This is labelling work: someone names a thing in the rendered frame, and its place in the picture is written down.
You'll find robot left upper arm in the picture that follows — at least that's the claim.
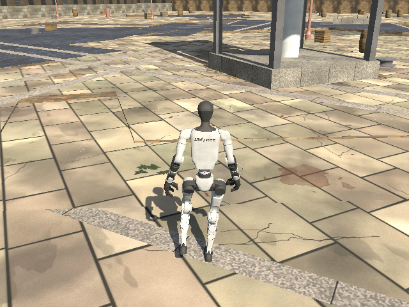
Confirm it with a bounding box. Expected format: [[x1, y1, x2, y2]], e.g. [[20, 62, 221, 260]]
[[174, 129, 192, 164]]

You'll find left robot forearm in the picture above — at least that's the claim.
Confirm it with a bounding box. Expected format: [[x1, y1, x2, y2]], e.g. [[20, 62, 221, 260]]
[[166, 154, 180, 183]]

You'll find right robot forearm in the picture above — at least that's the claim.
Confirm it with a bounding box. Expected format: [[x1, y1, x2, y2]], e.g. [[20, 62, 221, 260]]
[[228, 155, 240, 180]]

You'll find left robot foot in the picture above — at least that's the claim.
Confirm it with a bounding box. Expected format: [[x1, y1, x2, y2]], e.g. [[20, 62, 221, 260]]
[[178, 243, 187, 255]]

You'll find robot right upper arm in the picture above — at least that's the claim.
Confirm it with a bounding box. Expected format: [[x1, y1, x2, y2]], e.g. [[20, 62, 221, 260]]
[[219, 129, 235, 164]]

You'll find robot left hand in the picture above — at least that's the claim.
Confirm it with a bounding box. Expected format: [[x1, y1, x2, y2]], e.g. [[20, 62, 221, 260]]
[[164, 181, 178, 197]]

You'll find left robot shin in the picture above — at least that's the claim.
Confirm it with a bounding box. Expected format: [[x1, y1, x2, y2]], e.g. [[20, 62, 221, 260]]
[[180, 202, 190, 246]]

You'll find robot right hand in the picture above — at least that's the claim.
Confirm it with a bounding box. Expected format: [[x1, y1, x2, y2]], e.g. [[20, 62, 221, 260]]
[[226, 178, 241, 192]]

